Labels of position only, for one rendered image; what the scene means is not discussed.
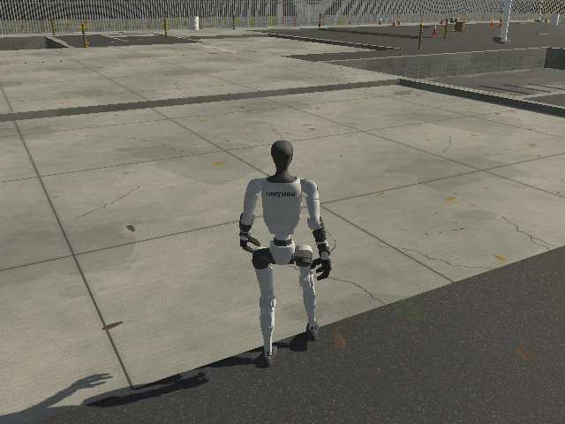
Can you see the left robot hand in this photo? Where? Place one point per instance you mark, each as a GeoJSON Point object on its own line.
{"type": "Point", "coordinates": [246, 247]}

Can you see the right robot hand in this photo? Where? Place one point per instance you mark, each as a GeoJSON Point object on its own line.
{"type": "Point", "coordinates": [326, 266]}

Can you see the right robot foot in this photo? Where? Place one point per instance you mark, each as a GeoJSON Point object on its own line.
{"type": "Point", "coordinates": [312, 333]}

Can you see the robot right forearm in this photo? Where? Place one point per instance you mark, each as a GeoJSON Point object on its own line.
{"type": "Point", "coordinates": [321, 241]}

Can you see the robot right upper arm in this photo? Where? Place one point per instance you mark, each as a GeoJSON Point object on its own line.
{"type": "Point", "coordinates": [313, 203]}

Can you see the left robot shin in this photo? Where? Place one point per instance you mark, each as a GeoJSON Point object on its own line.
{"type": "Point", "coordinates": [267, 323]}

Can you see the robot left upper arm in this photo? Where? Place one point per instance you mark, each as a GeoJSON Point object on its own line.
{"type": "Point", "coordinates": [253, 187]}

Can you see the robot left forearm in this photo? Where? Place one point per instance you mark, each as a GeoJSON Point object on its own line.
{"type": "Point", "coordinates": [245, 230]}

